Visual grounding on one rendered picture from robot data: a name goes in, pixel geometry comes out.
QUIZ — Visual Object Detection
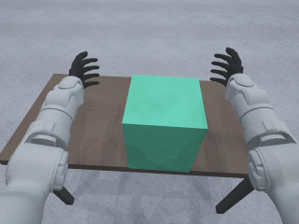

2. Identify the robot right forearm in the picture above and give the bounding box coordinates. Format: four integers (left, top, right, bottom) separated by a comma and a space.
225, 73, 299, 150

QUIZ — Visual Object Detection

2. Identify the right robot upper arm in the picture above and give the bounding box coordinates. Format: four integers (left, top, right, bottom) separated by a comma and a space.
247, 143, 299, 224

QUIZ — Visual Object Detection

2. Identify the robot right hand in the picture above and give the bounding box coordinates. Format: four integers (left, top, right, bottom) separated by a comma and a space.
210, 47, 244, 88

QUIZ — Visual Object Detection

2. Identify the left robot upper arm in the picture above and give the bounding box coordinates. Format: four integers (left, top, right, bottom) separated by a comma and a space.
0, 142, 69, 224

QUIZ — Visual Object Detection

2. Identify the table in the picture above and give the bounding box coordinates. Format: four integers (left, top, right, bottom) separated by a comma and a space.
0, 74, 255, 214

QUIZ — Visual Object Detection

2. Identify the robot left hand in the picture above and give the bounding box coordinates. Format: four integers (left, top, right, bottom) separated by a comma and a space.
69, 51, 100, 90

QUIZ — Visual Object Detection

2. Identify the carton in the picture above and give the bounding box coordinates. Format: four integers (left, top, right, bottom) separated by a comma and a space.
121, 75, 208, 173

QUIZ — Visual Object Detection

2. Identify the robot left forearm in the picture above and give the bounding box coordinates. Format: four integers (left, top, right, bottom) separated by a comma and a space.
5, 76, 84, 185

